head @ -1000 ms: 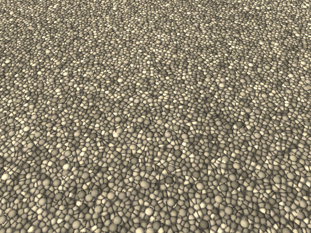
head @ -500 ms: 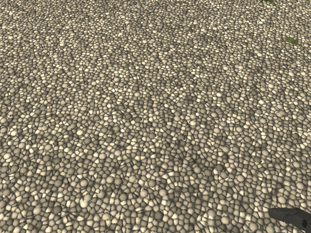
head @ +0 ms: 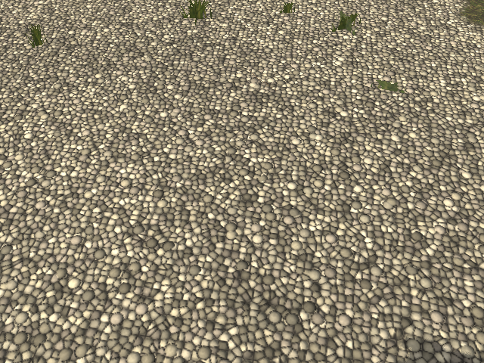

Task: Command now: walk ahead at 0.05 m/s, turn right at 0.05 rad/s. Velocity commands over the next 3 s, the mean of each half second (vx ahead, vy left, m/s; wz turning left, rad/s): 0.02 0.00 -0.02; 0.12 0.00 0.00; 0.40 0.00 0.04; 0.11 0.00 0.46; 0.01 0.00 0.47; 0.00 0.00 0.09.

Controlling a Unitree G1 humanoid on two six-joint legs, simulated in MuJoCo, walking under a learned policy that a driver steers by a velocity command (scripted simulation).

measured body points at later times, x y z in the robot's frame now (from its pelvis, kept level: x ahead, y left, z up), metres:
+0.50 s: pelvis +0.01 -0.01 +0.00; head +0.02 -0.01 +0.45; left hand +0.13 +0.25 -0.13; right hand +0.08 -0.27 -0.14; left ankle -0.02 +0.12 -0.74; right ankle +0.03 -0.13 -0.74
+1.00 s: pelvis +0.05 -0.03 -0.01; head +0.05 -0.04 +0.44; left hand +0.10 +0.24 -0.14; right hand +0.03 -0.29 -0.16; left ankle -0.02 +0.12 -0.73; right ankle +0.04 -0.13 -0.74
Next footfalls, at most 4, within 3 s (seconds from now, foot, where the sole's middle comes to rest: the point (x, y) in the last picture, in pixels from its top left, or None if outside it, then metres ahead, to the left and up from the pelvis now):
1.44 left None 0.44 0.11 -0.77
1.96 right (285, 356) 0.53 -0.08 -0.77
2.38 left None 0.40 0.16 -0.77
2.76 right None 0.51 -0.05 -0.77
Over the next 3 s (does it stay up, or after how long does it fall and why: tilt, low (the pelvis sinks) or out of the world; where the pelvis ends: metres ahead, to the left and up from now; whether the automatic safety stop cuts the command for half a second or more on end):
stays up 0.41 0.05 0.00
